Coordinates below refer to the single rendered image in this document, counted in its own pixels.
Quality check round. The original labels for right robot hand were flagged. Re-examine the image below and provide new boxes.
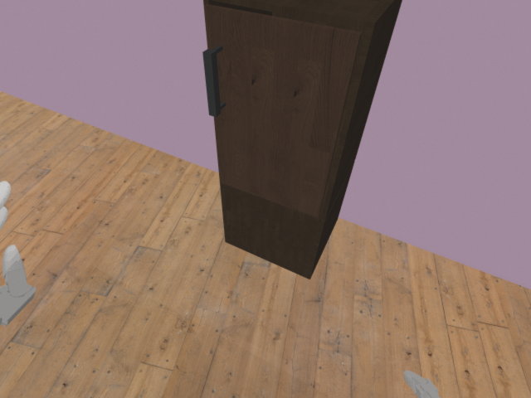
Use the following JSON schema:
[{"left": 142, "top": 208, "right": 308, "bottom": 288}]
[{"left": 404, "top": 371, "right": 440, "bottom": 398}]

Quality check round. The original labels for left robot hand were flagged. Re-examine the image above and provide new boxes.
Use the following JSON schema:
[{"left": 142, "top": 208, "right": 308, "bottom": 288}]
[{"left": 0, "top": 181, "right": 36, "bottom": 326}]

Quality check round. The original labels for cupboard door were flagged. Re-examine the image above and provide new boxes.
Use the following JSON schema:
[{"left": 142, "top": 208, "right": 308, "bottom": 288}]
[{"left": 204, "top": 4, "right": 362, "bottom": 218}]

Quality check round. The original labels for handle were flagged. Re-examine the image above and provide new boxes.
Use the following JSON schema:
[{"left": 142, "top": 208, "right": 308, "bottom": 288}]
[{"left": 203, "top": 46, "right": 226, "bottom": 117}]

